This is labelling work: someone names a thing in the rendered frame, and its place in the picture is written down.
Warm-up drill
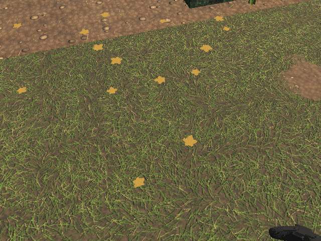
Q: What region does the right robot hand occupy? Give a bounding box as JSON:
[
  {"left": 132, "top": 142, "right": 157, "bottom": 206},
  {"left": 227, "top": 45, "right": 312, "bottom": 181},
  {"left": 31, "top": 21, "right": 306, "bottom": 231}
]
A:
[{"left": 269, "top": 224, "right": 321, "bottom": 241}]

